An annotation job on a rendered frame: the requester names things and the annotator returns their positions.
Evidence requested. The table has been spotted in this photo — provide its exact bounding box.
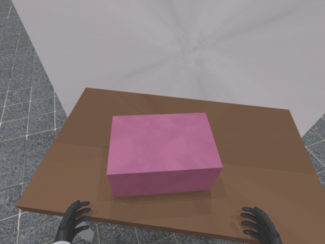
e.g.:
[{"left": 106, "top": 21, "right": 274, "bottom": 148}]
[{"left": 16, "top": 87, "right": 325, "bottom": 244}]

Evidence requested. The carton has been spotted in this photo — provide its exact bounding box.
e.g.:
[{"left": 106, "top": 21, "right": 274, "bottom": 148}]
[{"left": 107, "top": 113, "right": 223, "bottom": 197}]

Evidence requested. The robot right hand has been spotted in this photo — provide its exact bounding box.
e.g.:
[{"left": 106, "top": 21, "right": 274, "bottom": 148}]
[{"left": 241, "top": 207, "right": 283, "bottom": 244}]

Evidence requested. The robot left hand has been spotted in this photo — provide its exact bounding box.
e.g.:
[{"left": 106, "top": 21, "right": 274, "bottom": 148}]
[{"left": 54, "top": 200, "right": 91, "bottom": 244}]

